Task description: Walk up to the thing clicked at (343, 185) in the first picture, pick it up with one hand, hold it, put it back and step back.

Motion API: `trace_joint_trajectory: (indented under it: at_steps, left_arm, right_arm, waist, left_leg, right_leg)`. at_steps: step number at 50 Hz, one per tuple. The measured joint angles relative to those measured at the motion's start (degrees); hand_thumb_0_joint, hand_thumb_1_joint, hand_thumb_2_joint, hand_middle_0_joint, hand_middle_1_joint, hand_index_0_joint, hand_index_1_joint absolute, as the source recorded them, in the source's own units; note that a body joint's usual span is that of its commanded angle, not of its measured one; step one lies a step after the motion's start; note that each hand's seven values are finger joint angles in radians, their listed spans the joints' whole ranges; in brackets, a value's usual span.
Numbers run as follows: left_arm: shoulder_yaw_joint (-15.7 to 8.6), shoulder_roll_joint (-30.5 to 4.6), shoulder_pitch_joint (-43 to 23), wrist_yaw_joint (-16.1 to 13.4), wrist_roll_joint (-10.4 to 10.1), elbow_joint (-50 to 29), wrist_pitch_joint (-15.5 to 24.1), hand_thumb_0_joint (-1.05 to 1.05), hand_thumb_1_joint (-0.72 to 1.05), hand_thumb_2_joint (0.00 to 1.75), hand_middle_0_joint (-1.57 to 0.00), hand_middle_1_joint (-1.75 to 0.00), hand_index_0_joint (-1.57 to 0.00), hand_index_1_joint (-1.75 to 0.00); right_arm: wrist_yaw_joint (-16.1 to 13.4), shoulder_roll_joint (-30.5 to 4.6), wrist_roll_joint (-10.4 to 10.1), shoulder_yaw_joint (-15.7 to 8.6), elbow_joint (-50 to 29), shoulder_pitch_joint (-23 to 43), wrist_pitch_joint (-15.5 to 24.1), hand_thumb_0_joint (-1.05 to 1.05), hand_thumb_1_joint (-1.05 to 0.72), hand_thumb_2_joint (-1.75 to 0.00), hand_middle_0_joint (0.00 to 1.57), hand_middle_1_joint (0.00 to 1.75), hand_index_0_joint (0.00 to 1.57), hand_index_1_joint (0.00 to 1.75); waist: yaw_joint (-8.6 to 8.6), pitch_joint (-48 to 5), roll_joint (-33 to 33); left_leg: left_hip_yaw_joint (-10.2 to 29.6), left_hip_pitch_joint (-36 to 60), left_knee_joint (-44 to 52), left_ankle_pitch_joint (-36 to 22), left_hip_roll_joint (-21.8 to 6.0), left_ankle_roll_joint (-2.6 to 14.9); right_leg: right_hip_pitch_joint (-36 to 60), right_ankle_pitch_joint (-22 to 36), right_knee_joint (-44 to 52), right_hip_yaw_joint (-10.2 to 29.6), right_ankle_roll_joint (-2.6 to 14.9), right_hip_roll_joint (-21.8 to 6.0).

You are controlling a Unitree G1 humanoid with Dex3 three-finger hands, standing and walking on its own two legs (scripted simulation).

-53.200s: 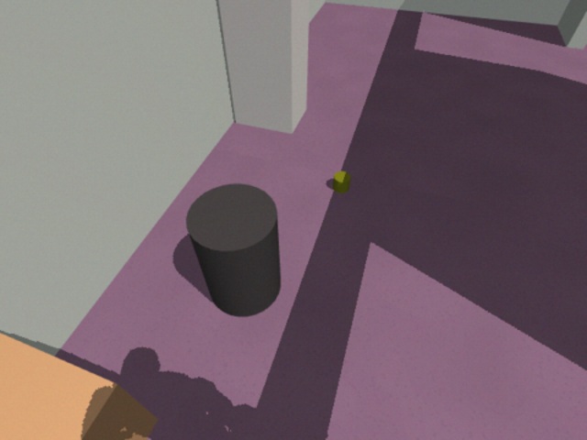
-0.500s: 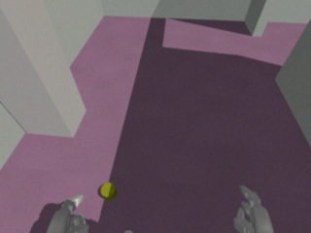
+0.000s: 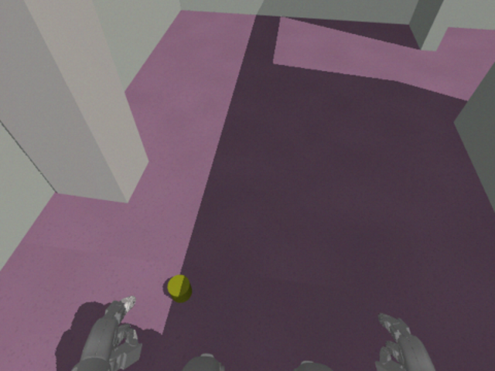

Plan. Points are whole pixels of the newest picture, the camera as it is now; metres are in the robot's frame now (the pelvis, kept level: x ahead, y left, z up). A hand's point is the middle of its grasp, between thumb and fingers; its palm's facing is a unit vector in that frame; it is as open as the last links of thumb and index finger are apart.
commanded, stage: stand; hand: left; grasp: from above
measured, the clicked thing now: (180, 288) +0.49 +0.28 -0.69
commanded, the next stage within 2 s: none
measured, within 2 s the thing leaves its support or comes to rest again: neither
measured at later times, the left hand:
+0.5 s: hand out of the picture +0.05 +0.25 -0.11, palm faces +0.02 -0.94 -0.33, open 7.4 cm
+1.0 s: hand out of the picture +0.05 +0.24 -0.11, palm faces -0.01 -0.94 -0.34, open 7.4 cm
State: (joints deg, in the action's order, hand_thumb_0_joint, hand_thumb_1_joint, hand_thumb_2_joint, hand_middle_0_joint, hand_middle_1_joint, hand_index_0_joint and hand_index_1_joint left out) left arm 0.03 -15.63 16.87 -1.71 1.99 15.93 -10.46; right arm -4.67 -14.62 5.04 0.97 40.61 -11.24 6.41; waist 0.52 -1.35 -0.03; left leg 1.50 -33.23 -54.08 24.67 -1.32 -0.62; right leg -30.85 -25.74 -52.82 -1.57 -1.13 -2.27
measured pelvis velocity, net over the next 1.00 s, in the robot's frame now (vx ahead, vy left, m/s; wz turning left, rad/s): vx -0.01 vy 0.00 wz -0.02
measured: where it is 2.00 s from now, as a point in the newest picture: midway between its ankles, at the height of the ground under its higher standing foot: outside the picture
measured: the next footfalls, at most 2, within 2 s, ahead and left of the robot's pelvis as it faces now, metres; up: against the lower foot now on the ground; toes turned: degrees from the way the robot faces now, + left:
none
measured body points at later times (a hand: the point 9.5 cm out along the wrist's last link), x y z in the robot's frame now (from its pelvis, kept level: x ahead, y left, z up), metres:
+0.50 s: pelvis +0.00 +0.01 +0.05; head +0.00 +0.01 +0.50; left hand +0.05 +0.30 -0.09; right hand +0.07 -0.26 -0.09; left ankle +0.03 +0.13 -0.69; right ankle +0.02 -0.14 -0.69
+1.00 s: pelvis -0.01 +0.00 +0.06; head -0.01 +0.00 +0.51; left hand +0.05 +0.29 -0.08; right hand +0.04 -0.29 -0.09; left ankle +0.03 +0.13 -0.69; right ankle +0.02 -0.14 -0.69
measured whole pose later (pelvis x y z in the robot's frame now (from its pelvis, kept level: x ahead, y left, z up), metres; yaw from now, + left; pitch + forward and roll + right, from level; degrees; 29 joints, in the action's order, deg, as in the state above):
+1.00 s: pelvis -0.01 +0.00 +0.06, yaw -1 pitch -5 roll +0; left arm -1.4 -17.3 9.8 -1.2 1.6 65.1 -0.1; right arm -0.4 -18.0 1.4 -1.9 64.8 -9.5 -0.5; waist 0.1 3.9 -1.1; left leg -0.5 -8.6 -22.8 9.6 -1.2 -0.7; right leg -7.4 -10.5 -22.4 -0.6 -1.8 -2.2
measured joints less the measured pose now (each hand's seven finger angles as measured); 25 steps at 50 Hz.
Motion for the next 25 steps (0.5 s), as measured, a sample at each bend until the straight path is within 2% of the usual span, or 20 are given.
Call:
trace_joint_trajectory:
  at_steps: [5,11,17,25]
  left_arm:
    - [-1.43,-1.50,-3.87,0.09,0.75,15.97,5.04,0.01,0.90,0.90,-0.20,-0.30,-0.20,-0.30]
    - [-2.60,-1.74,-3.68,-0.21,0.50,29.01,7.64,0.01,0.91,0.90,-0.20,-0.30,-0.20,-0.30]
    - [-2.57,-1.12,-3.58,-0.21,0.00,37.49,8.81,0.01,0.91,0.90,-0.20,-0.30,-0.20,-0.30]
    - [-1.94,-0.39,-4.69,-0.22,-0.11,44.10,9.37,0.01,0.91,0.90,-0.20,-0.30,-0.20,-0.30]
  right_arm:
    - [3.71,-1.53,-1.48,-2.19,6.15,0.88,-3.45,0.01,-0.90,-0.89,0.21,0.30,0.20,0.30]
    - [4.06,-2.35,-1.72,-3.61,11.18,0.04,-5.14,0.01,-0.91,-0.89,0.20,0.30,0.20,0.30]
    - [3.59,-1.85,-2.32,-3.34,15.61,-0.18,-5.81,0.01,-0.91,-0.89,0.20,0.30,0.20,0.30]
    - [3.38,-1.07,-3.10,-2.86,19.72,1.20,-6.44,0.01,-0.91,-0.89,0.20,0.30,0.20,0.30]
  waist:
    - [0.66,2.66,1.10]
    - [0.48,3.68,0.49]
    - [0.65,4.65,0.08]
    - [0.71,5.24,-0.60]
  left_leg:
    - [-0.99,5.73,5.14,-2.05,0.97,0.41]
    - [-1.41,11.40,10.92,-4.09,0.80,0.86]
    - [-1.79,17.01,18.09,-7.33,1.09,1.06]
    - [-2.11,22.43,25.78,-11.39,1.40,1.02]
  right_leg:
    - [4.99,1.51,3.87,0.79,-0.74,-1.00]
    - [10.96,4.41,10.75,0.96,-1.29,-0.79]
    - [16.57,7.90,18.17,1.08,-1.63,-1.02]
    - [21.61,11.71,25.24,1.18,-1.71,-1.26]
